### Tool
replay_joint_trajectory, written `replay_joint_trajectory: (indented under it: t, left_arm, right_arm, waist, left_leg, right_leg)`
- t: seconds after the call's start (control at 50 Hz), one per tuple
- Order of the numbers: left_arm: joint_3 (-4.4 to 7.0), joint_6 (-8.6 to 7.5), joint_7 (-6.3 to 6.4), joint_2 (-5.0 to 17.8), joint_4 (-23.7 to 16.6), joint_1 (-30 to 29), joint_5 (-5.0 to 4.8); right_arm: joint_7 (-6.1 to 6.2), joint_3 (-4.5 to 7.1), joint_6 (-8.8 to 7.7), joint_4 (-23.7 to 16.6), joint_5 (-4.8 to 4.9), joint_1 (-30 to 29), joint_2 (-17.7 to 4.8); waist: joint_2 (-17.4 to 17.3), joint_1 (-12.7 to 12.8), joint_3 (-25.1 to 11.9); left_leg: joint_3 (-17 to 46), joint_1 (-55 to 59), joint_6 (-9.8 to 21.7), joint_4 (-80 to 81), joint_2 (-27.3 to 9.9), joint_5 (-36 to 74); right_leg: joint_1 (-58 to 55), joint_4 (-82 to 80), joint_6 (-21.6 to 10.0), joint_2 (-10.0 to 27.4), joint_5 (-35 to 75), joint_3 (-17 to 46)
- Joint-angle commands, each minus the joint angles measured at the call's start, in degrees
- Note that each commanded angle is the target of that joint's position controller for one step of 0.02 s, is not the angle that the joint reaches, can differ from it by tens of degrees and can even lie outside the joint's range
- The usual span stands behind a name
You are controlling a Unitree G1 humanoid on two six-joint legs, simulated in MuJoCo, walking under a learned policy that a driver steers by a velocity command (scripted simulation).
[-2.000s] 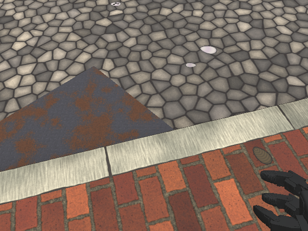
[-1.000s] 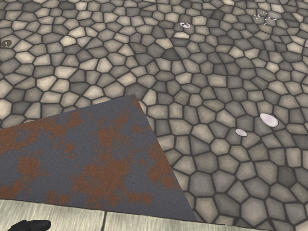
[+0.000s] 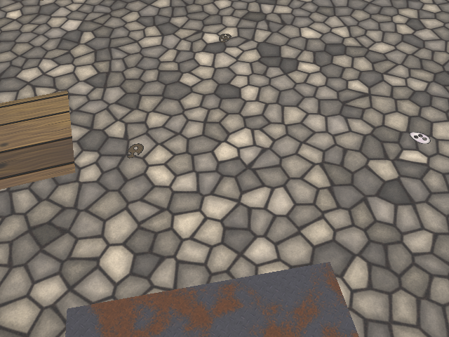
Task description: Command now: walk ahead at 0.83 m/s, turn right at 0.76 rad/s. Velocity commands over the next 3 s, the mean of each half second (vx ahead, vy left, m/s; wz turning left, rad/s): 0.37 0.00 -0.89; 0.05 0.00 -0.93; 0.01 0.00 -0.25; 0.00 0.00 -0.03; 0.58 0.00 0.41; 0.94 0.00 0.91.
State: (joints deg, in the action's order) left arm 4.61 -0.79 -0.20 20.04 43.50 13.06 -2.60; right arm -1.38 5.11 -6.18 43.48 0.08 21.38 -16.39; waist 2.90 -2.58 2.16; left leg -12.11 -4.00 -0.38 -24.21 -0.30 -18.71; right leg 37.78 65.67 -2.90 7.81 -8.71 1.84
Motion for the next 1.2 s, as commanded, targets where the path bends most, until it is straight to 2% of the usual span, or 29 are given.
replay_joint_trajectory:
  t: [0.02,0.06,0.1,0.2,0.22,0.24,0.26,0.28,0.3,0.32,0.36,0.38,0.42,0.44,0.5,0.6,0.62,0.64,0.66,0.7,0.78,0.88,1.0,1.02,1.04,1.06,1.08,1.12,1.2]
  left_arm:
    - [0.20,-0.07,-1.30,-0.94,-1.97,3.34,0.91]
    - [0.04,-1.27,-2.81,-0.85,-3.49,-1.63,2.68]
    - [0.32,-1.56,-5.14,-0.68,-4.80,-3.62,2.14]
    - [4.71,1.86,-4.77,6.96,0.27,15.40,1.38]
    - [6.35,3.01,-3.41,9.65,2.42,23.09,1.66]
    - [5.43,2.10,-2.17,8.79,4.47,26.44,2.81]
    - [4.46,0.03,-2.50,13.24,2.73,18.73,4.93]
    - [4.53,-1.46,-3.08,13.87,-0.44,17.08,5.08]
    - [4.59,-1.69,-3.10,12.37,-3.17,12.29,3.52]
    - [3.54,-1.28,-3.16,8.12,-3.52,8.16,1.21]
    - [4.66,-2.08,-1.54,13.31,-7.42,-2.09,2.75]
    - [3.24,-2.29,-0.82,8.76,-9.39,-4.50,3.26]
    - [3.16,-0.84,1.48,8.07,-8.03,-3.36,0.58]
    - [3.23,0.29,2.81,8.13,-7.00,-0.72,0.36]
    - [3.52,2.83,4.88,7.28,-6.86,0.50,0.43]
    - [2.85,3.15,3.79,3.19,-10.54,-1.51,0.60]
    - [2.26,3.19,3.29,1.41,-11.07,-1.22,0.49]
    - [0.93,3.20,2.98,-2.72,-10.71,3.62,1.32]
    - [1.74,3.09,2.26,1.32,-12.99,6.09,0.54]
    - [3.66,3.54,1.46,9.26,-11.06,3.45,0.97]
    - [1.99,4.62,0.87,4.44,-11.91,0.66,1.16]
    - [1.07,4.08,0.17,3.38,-13.66,-3.09,1.17]
    - [1.85,3.91,-0.28,3.99,-10.55,2.66,1.98]
    - [2.51,3.82,0.20,6.41,-10.48,4.51,2.10]
    - [3.64,3.89,1.08,13.62,-11.84,2.67,2.56]
    - [3.02,3.05,0.86,11.72,-13.00,3.10,5.38]
    - [2.11,2.23,0.76,9.47,-12.22,0.90,5.49]
    - [0.85,1.66,1.03,5.24,-11.62,-4.36,3.07]
    - [-0.77,1.39,1.43,1.51,-10.44,-6.45,3.32]
  right_arm:
    - [1.38,0.81,-2.43,-4.29,0.43,-11.70,-3.65]
    - [3.63,1.15,-2.01,-4.38,0.32,-12.44,-5.60]
    - [4.78,1.71,-1.32,-3.46,0.69,-7.75,-7.35]
    - [2.98,1.59,1.83,-6.67,3.48,-10.68,-7.81]
    - [1.73,1.16,1.42,-6.22,4.04,-14.21,-6.47]
    - [1.10,0.50,0.73,-4.95,4.77,-15.65,-2.30]
    - [1.07,-0.42,-0.60,-8.84,0.53,-6.41,1.78]
    - [1.15,-1.82,-1.23,-11.06,-1.37,-2.26,0.67]
    - [1.93,-1.54,-1.32,-11.37,-1.05,-4.60,-2.84]
    - [3.28,-0.83,-0.51,-11.49,-1.65,-13.69,-2.90]
    - [3.66,-0.71,1.41,-13.25,1.26,-8.06,-6.55]
    - [4.09,0.90,2.52,-10.91,1.17,-9.94,-12.44]
    - [5.29,0.25,2.92,-13.61,-1.84,-18.97,-6.76]
    - [5.00,-0.48,2.73,-14.14,-2.40,-21.71,-3.51]
    - [3.26,-0.97,3.20,-13.78,0.07,-23.12,-0.51]
    - [2.70,0.85,2.64,-11.35,-0.04,-21.30,-4.16]
    - [2.71,1.10,2.31,-10.26,-0.21,-18.72,-4.53]
    - [3.16,1.36,2.82,-10.74,-1.11,-17.72,-6.78]
    - [2.88,1.56,3.60,-10.70,-3.25,-16.42,-7.80]
    - [2.89,1.10,4.11,-12.15,-1.52,-19.84,-3.59]
    - [3.58,1.40,5.85,-11.46,-1.38,-20.97,-6.01]
    - [3.18,2.74,6.07,-9.95,-1.18,-18.92,-9.39]
    - [1.78,2.25,6.46,-7.53,1.34,-16.34,-9.02]
    - [1.32,1.45,6.33,-6.73,0.89,-14.01,-6.52]
    - [0.75,-0.11,6.00,-10.03,-1.92,-14.74,-3.02]
    - [1.46,1.08,5.72,-10.24,-0.73,-19.40,-6.71]
    - [1.78,1.58,6.05,-9.54,0.35,-18.40,-8.48]
    - [2.67,1.63,6.79,-7.14,-0.23,-14.72,-7.70]
    - [2.19,0.73,7.33,-6.28,0.02,-12.49,-5.09]
  waist:
    - [-4.80,6.39,8.30]
    - [-1.98,5.30,7.53]
    - [-1.15,4.00,4.59]
    - [-3.43,11.72,-5.60]
    - [-0.45,16.64,-6.29]
    - [11.20,19.72,2.93]
    - [18.66,5.75,1.60]
    - [10.57,4.98,-14.56]
    - [-2.22,4.14,-20.97]
    - [-16.09,4.19,-14.31]
    - [-6.07,-3.51,-15.51]
    - [-12.05,-2.30,-13.44]
    - [-13.07,-0.45,-6.77]
    - [-10.26,1.73,-9.24]
    - [-1.20,3.55,-13.61]
    - [5.76,2.41,-7.65]
    - [1.89,1.80,-8.72]
    - [-8.50,4.33,-12.41]
    - [-19.14,6.77,-13.12]
    - [-11.52,4.92,-8.80]
    - [-8.66,4.06,-4.12]
    - [-11.22,1.98,-8.26]
    - [-10.63,4.70,-10.30]
    - [-3.91,4.70,-9.98]
    - [16.06,2.18,-8.76]
    - [10.60,7.35,-11.27]
    - [6.08,5.61,-9.55]
    - [4.32,2.87,-8.09]
    - [4.12,1.33,-8.09]
  left_leg:
    - [6.17,-5.45,7.16,13.02,-14.47,19.92]
    - [-3.83,-10.29,4.68,10.15,-9.48,21.23]
    - [-5.82,-9.41,3.17,5.36,-9.82,17.01]
    - [-5.24,-2.89,-0.87,-32.44,-13.23,36.95]
    - [-4.10,-5.16,-2.15,-51.72,-9.33,31.02]
    - [-2.67,-19.05,-4.69,-79.84,0.06,-21.09]
    - [7.00,-42.17,-5.56,-93.33,5.56,-34.89]
    - [17.32,-46.59,-6.14,-92.39,4.61,-30.72]
    - [20.67,-45.69,-5.01,-85.57,2.56,-24.94]
    - [17.63,-43.15,-3.95,-79.29,1.55,-20.07]
    - [25.11,-46.79,-5.34,-76.68,-0.92,-14.87]
    - [27.52,-39.67,-5.72,-64.45,-2.50,-7.53]
    - [22.61,-29.90,-8.03,-38.11,0.05,-1.03]
    - [21.62,-24.53,-8.53,-30.68,2.32,5.24]
    - [20.57,-19.25,-8.36,-16.89,6.59,13.83]
    - [24.46,-15.04,-4.07,-2.06,4.32,14.05]
    - [25.72,-6.12,-0.98,3.56,-0.22,19.81]
    - [35.87,5.10,5.20,2.60,-12.61,29.24]
    - [50.81,6.18,14.31,5.53,-22.64,27.78]
    - [43.23,0.26,14.32,5.68,-18.12,14.22]
    - [26.11,-9.76,11.26,8.06,-11.17,14.16]
    - [18.63,-6.64,12.07,8.61,-14.37,16.78]
    - [13.51,-10.39,7.00,-0.62,-13.67,14.78]
    - [9.21,-18.21,1.99,-9.29,-10.46,7.99]
    - [3.67,-34.60,-4.26,-25.22,-2.08,-14.89]
    - [12.98,-35.03,-4.08,-36.85,-1.37,-18.56]
    - [14.19,-34.35,-3.45,-40.61,-2.23,-14.65]
    - [14.66,-33.35,-3.94,-39.74,-3.21,-6.14]
    - [14.31,-25.14,-5.44,-33.16,-3.16,0.66]
  right_leg:
    - [3.63,-9.12,-0.67,2.26,13.00,5.67]
    - [-5.66,-23.18,-0.30,-1.30,31.51,-2.71]
    - [-13.41,-30.03,-0.28,-3.51,41.99,-4.40]
    - [-32.39,-32.77,0.31,-7.24,38.43,-9.56]
    - [-39.80,-39.73,-3.49,-6.61,39.95,-9.44]
    - [-42.24,-51.79,-8.58,-4.67,44.66,-3.38]
    - [-54.93,-30.65,-13.56,-3.59,81.19,9.95]
    - [-62.33,-31.72,-22.60,4.82,78.14,23.89]
    - [-62.52,-36.90,-24.65,7.07,60.08,30.51]
    - [-51.32,-42.06,-19.19,3.12,43.15,30.78]
    - [-42.14,-43.91,-25.28,15.74,34.17,53.46]
    - [-32.25,-44.74,-22.36,10.30,33.59,43.57]
    - [-17.26,-43.34,-15.81,-3.55,30.77,28.27]
    - [-16.35,-42.01,-13.50,-6.92,30.60,25.30]
    - [-20.67,-39.81,-7.71,-9.46,23.28,24.09]
    - [-22.42,-34.74,-4.83,-9.41,5.74,32.88]
    - [-17.76,-28.30,-2.84,-12.77,-8.59,29.84]
    - [-9.31,-14.99,0.11,-18.85,-27.88,20.50]
    - [-0.83,-5.45,2.63,-19.45,-32.95,14.42]
    - [1.55,4.08,6.60,-12.25,-22.36,10.76]
    - [-1.30,1.83,7.75,-7.88,-12.89,2.09]
    - [-6.87,-10.46,7.12,-3.33,-10.97,-0.96]
    - [-27.08,-36.92,1.31,-8.89,-4.74,-4.73]
    - [-35.22,-42.63,-1.52,-3.77,3.21,3.74]
    - [-40.02,-44.93,-10.96,12.35,17.12,25.40]
    - [-34.07,-46.24,-17.55,14.96,18.90,27.25]
    - [-31.76,-46.08,-15.73,12.01,16.92,21.63]
    - [-30.78,-45.13,-10.14,6.09,13.47,14.92]
    - [-28.76,-44.42,-9.25,2.73,20.21,9.55]
